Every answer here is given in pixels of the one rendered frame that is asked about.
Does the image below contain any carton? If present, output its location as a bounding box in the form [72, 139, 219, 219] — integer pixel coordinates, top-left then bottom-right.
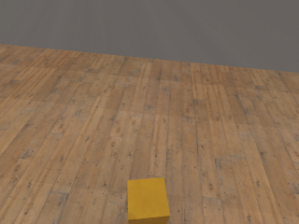
[127, 177, 170, 224]

